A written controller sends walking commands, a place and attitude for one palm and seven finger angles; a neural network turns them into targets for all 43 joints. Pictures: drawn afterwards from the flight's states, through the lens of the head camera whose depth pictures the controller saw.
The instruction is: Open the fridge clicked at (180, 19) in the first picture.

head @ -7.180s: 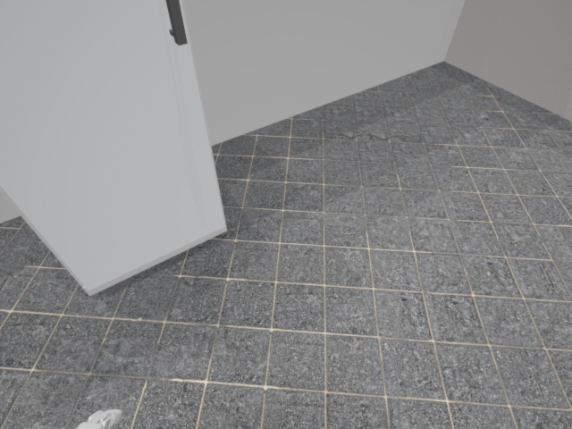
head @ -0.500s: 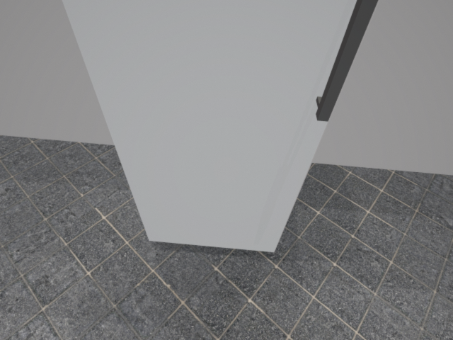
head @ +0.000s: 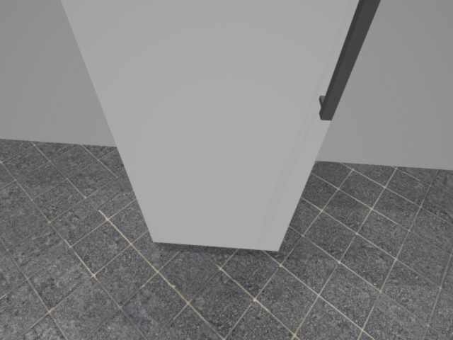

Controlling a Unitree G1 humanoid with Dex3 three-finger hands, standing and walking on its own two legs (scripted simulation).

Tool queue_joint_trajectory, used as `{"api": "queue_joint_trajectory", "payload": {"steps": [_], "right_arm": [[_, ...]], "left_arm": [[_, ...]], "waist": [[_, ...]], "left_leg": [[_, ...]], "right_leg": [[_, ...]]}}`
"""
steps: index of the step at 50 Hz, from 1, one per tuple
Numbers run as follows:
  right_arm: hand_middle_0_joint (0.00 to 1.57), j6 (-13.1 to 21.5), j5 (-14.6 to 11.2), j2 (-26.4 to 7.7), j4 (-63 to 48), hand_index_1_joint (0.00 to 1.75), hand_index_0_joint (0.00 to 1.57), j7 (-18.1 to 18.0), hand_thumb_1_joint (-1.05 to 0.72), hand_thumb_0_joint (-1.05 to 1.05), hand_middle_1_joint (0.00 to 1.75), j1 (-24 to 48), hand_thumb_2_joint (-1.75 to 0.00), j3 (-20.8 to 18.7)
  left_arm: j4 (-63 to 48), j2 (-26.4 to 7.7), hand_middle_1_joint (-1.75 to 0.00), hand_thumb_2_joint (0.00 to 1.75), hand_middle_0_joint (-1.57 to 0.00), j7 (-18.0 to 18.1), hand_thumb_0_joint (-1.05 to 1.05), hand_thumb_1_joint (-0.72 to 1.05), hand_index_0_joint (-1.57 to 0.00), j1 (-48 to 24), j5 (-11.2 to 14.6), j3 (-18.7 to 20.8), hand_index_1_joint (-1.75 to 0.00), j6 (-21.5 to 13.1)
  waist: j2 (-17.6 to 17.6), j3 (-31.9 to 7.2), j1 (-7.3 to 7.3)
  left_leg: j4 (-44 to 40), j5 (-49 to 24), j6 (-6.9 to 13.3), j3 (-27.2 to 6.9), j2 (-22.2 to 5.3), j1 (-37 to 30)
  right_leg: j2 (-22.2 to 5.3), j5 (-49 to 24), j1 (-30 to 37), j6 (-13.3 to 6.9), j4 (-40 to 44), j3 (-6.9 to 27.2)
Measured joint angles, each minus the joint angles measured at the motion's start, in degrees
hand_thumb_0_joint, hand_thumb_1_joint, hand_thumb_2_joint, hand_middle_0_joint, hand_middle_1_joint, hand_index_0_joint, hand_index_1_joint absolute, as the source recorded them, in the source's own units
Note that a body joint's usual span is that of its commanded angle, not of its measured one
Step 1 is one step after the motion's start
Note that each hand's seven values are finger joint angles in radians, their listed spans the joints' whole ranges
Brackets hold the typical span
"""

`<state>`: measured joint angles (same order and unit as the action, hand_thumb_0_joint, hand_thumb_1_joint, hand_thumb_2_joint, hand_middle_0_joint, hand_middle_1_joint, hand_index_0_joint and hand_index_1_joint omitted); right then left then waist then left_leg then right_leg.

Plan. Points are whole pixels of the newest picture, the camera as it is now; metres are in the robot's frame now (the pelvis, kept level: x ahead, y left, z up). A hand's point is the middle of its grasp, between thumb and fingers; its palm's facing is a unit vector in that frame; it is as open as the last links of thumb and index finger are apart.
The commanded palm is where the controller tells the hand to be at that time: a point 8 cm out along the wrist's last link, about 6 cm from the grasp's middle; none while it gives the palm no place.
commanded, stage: look again from close up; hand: right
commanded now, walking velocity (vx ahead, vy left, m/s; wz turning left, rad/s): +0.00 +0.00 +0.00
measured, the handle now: (346, 48) +0.56 -0.18 +0.25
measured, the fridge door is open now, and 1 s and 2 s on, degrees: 0 0 0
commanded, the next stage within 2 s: shuffle to correct the standing spot in 0.02 s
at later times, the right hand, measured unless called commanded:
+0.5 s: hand out of the picture +0.02 -0.19 -0.19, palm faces +0.02 +0.99 -0.14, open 7.4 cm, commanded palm none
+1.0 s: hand out of the picture +0.13 -0.18 -0.19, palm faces +0.07 +0.98 -0.17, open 7.3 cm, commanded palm none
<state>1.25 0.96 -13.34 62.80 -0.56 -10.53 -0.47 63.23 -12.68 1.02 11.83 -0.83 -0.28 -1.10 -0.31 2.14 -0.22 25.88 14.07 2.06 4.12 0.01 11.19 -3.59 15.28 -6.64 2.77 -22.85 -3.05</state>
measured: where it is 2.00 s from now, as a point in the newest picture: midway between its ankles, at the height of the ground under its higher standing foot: outside the picture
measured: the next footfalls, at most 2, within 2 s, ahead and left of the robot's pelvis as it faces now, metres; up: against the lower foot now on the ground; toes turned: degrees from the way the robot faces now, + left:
right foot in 0.88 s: +0.15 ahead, -0.13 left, +0.00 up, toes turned -3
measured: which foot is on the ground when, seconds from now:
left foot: down 0.00-1.00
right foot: down 0.00-0.64, up 0.66-0.86, down 0.88-1.00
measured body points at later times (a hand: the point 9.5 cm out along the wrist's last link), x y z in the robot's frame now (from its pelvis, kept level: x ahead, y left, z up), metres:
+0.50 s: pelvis +0.05 -0.02 -0.01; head +0.06 -0.04 +0.44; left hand +0.00 +0.19 -0.16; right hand +0.02 -0.24 -0.18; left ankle +0.00 +0.08 -0.72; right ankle -0.04 -0.15 -0.74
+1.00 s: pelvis +0.13 -0.02 -0.01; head +0.16 -0.04 +0.44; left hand +0.18 +0.21 -0.16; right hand +0.13 -0.24 -0.18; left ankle +0.09 +0.07 -0.74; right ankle +0.14 -0.13 -0.74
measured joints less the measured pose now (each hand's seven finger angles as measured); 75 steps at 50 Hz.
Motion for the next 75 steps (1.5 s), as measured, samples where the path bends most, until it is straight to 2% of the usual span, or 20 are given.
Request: {"api": "queue_joint_trajectory", "payload": {"steps": [11, 17, 20, 22, 26, 28, 30, 32, 33, 35, 37, 40, 44, 47, 51, 54, 58, 63, 67, 75], "right_arm": [[0.2, -0.23, 0.14, 0.52, 0.07, 0.3, 0.2, -0.15, -0.9, 0.01, 0.3, -0.86, -0.9, -0.02], [0.2, -0.59, 0.42, 2.52, -0.3, 0.3, 0.2, 0.29, -0.9, 0.01, 0.3, -4.82, -0.9, -0.67], [0.2, -0.65, 0.41, 3.22, 0.01, 0.3, 0.2, 0.39, -0.9, 0.01, 0.3, -7.33, -0.9, -1.17], [0.2, -0.98, 0.44, 3.54, 0.61, 0.3, 0.2, 0.53, -0.9, 0.01, 0.3, -8.65, -0.9, -1.36], [0.2, -1.48, 0.53, 4.43, 1.35, 0.3, 0.2, 0.62, -0.91, 0.01, 0.3, -8.56, -0.9, -1.54], [0.2, -1.26, 0.47, 4.76, 0.72, 0.3, 0.2, 0.93, -0.91, 0.01, 0.3, -7.07, -0.9, -1.83], [0.2, -0.9, 0.78, 4.7, -0.11, 0.3, 0.2, 0.73, -0.92, 0.02, 0.3, -5.5, -0.9, -2.21], [0.2, 0.59, 0.69, 3.95, -1.55, 0.3, 0.2, 0.9, -0.93, 0.03, 0.3, -4.82, -0.9, -2.61], [0.2, 1.52, 0.66, 3.82, -2.02, 0.3, 0.2, 0.68, -0.94, 0.03, 0.3, -4.37, -0.9, -2.88], [0.2, 2.68, 0.45, 3.84, -2.65, 0.3, 0.2, 0.0, -0.93, 0.02, 0.3, -4.05, -0.9, -2.87], [0.2, 2.63, 0.55, 4.13, -2.62, 0.3, 0.2, -0.85, -0.93, 0.02, 0.3, -4.34, -0.9, -2.58], [0.2, 1.42, 0.85, 4.8, -1.8, 0.3, 0.19, -1.54, -0.92, 0.01, 0.3, -5.0, -0.9, -1.87], [0.2, -0.39, 0.56, 6.05, -1.19, 0.3, 0.19, -1.56, -0.92, 0.01, 0.3, -5.6, -0.9, -1.06], [0.2, -1.9, 0.34, 5.9, -1.1, 0.3, 0.2, -1.82, -0.92, 0.01, 0.3, -5.44, -0.9, -1.28], [0.2, -2.53, 0.22, 5.11, -1.61, 0.3, 0.2, -1.85, -0.93, 0.02, 0.3, -4.7, -0.9, -1.42], [0.2, -2.13, 0.39, 4.55, -2.36, 0.3, 0.2, -1.59, -0.92, 0.02, 0.3, -4.38, -0.9, -1.58], [0.2, -1.48, 0.9, 4.44, -3.49, 0.3, 0.2, -1.51, -0.92, 0.01, 0.3, -4.57, -0.9, -1.64], [0.2, -1.11, 1.14, 4.57, -4.34, 0.3, 0.2, -1.63, -0.91, 0.01, 0.3, -4.86, -0.9, -1.19], [0.2, -1.31, 0.74, 4.52, -3.88, 0.3, 0.2, -1.68, -0.91, 0.01, 0.3, -4.7, -0.9, -1.06], [0.2, -1.37, 0.25, 3.79, -1.78, 0.3, 0.2, -1.08, -0.93, 0.01, 0.3, -4.31, -0.9, -0.47]], "left_arm": [[0.35, 0.58, -0.3, 0.9, -0.2, -0.08, 0.01, 0.9, -0.2, 0.8, -0.26, -0.15, -0.3, 0.23], [0.63, 2.34, -0.3, 0.9, -0.2, -0.53, 0.01, 0.91, -0.19, 4.69, -0.48, -0.15, -0.3, 0.69], [0.96, 3.85, -0.3, 0.9, -0.2, -0.52, 0.01, 0.91, -0.19, 6.62, -0.38, -0.19, -0.3, 0.17], [1.0, 4.89, -0.3, 0.9, -0.2, -0.39, 0.01, 0.91, -0.19, 8.02, -0.42, -0.18, -0.3, -0.85], [1.03, 6.51, -0.3, 0.9, -0.2, 0.4, 0.01, 0.9, -0.19, 10.86, -0.88, -0.06, -0.3, -2.21], [1.51, 7.18, -0.3, 0.9, -0.2, 0.53, 0.01, 0.9, -0.2, 12.33, -1.05, -0.03, -0.3, -2.28], [2.36, 7.54, -0.3, 0.9, -0.2, 0.59, 0.01, 0.9, -0.2, 13.74, -0.89, 0.02, -0.3, -1.95], [3.12, 7.9, -0.3, 0.89, -0.2, 0.45, 0.01, 0.9, -0.2, 15.34, -0.31, 0.12, -0.3, -1.6], [3.73, 7.94, -0.3, 0.89, -0.2, 0.3, 0.01, 0.9, -0.2, 15.43, 0.04, 0.21, -0.3, -1.23], [4.63, 7.73, -0.3, 0.89, -0.2, 0.19, 0.01, 0.9, -0.2, 14.24, 0.37, 0.54, -0.3, 0.04], [4.47, 7.28, -0.3, 0.89, -0.2, 0.27, 0.01, 0.9, -0.2, 11.79, 0.41, 1.01, -0.3, 0.94], [2.29, 6.7, -0.3, 0.9, -0.2, 0.37, 0.01, 0.91, -0.19, 7.53, 0.55, 1.34, -0.3, 1.01], [-0.37, 5.32, -0.3, 0.9, -0.2, 1.31, 0.03, 0.94, -0.2, 3.19, 0.13, 1.65, -0.3, 0.73], [-1.41, 4.8, -0.3, 0.9, -0.2, 1.32, 0.04, 0.95, -0.19, 1.59, 0.14, 1.9, -0.3, 0.52], [-3.45, 4.83, -0.3, 0.9, -0.2, 1.61, 0.03, 0.94, -0.19, -0.78, -0.01, 1.78, -0.3, 0.27], [-4.83, 4.89, -0.3, 0.9, -0.2, 1.41, 0.02, 0.93, -0.19, -2.63, -0.02, 1.98, -0.3, 0.5], [-5.96, 4.47, -0.3, 0.9, -0.2, 0.91, 0.01, 0.92, -0.2, -4.34, 0.2, 2.68, -0.3, 1.61], [-5.78, 4.07, -0.3, 0.9, -0.2, 0.54, 0.01, 0.91, -0.19, -4.43, 0.46, 3.04, -0.3, 2.91], [-4.51, 4.64, -0.3, 0.9, -0.2, 0.73, 0.0, 0.91, -0.19, -3.46, 0.67, 2.75, -0.3, 2.06], [-1.8, 3.85, -0.3, 0.9, -0.2, 0.75, 0.0, 0.93, -0.19, -0.03, 0.17, 1.45, -0.3, 1.57]], "waist": [[0.14, -0.5, -0.14], [0.04, -1.67, -0.41], [1.43, -1.72, -0.56], [2.6, -1.59, -0.51], [2.07, -0.29, 1.02], [1.38, 0.72, 1.81], [0.33, 1.56, 1.9], [0.14, 2.05, 1.39], [-0.23, 2.52, 1.08], [-0.73, 3.01, 0.49], [-0.51, 2.89, 0.13], [0.57, 2.14, 0.22], [0.8, 1.89, 0.14], [2.54, 1.72, -0.7], [3.54, 1.85, -1.47], [2.93, 2.16, -1.45], [0.28, 1.9, -0.98], [-0.37, 1.06, -0.98], [0.84, 1.05, -0.88], [1.72, 0.09, -0.91]], "left_leg": [[0.31, 0.3, -0.09, 0.03, 0.01, 0.21], [3.0, 3.26, -0.25, 0.75, 0.43, 0.32], [4.8, 5.06, -0.78, 0.32, -0.19, 0.4], [8.21, 7.26, -0.36, -0.13, -1.08, 1.4], [22.01, 16.59, 0.6, 1.31, -0.92, 7.38], [22.45, 16.73, 0.81, 2.46, -1.04, 9.3], [16.78, 12.05, 0.87, 3.72, -0.88, 9.12], [9.73, 4.63, 1.56, 4.2, -1.24, 7.31], [10.94, 3.66, 1.81, 4.69, -1.39, 7.37], [12.17, 5.67, 1.91, 5.57, -1.43, 6.29], [9.89, 6.04, 1.74, 5.67, -1.28, 4.33], [5.78, 4.39, 1.12, 5.11, -1.22, 2.13], [6.72, 5.7, 0.38, 4.55, -0.65, 1.24], [8.7, 7.44, -0.68, 3.55, -1.6, 1.29], [11.6, 11.18, -1.73, 1.18, -2.39, 2.64], [8.49, 6.81, -1.98, 0.23, -2.64, 2.07], [7.71, 6.41, -0.05, 1.08, -0.98, 2.04], [8.02, 6.41, 1.15, 1.7, -0.56, 2.47], [8.77, 6.43, 0.78, 1.64, -0.45, 2.48], [1.07, 1.56, 0.69, 1.73, 0.3, -0.63]], "right_leg": [[-0.05, 0.55, -0.49, -0.15, -0.87, 0.04], [-0.69, 5.56, -2.69, -2.15, -7.56, 0.88], [-0.24, 6.98, -2.15, -1.1, -8.35, 0.51], [0.59, 7.74, -1.31, -1.24, -8.2, -0.37], [0.65, 8.6, 0.52, -2.24, -6.91, -0.99], [0.6, 8.44, 1.51, -1.99, -5.65, -0.49], [0.3, 9.0, 2.19, -1.49, -5.54, 0.0], [0.52, 11.22, 1.22, -1.57, -9.57, 0.13], [0.25, 12.52, -0.82, -2.46, -15.27, 0.09], [0.47, 15.12, -6.47, -3.24, -29.02, 0.72], [0.61, 15.02, -11.24, -3.11, -35.71, 0.24], [0.52, 11.53, -14.34, -2.49, -29.63, -1.19], [0.2, -1.41, -11.76, -2.19, -12.45, -2.25], [1.01, 1.27, -10.21, -3.5, -11.54, -3.35], [2.03, 0.31, -9.29, -3.86, -8.64, -4.33], [2.06, -0.53, -9.43, -3.34, -7.92, -4.37], [0.46, -0.65, -10.57, -2.32, -9.29, -3.37], [1.45, 7.47, -11.95, -2.08, -16.46, -0.49], [1.86, 0.44, -7.78, -2.16, -9.4, -0.55], [1.63, -2.24, -5.24, -1.94, -3.15, -0.55]]}}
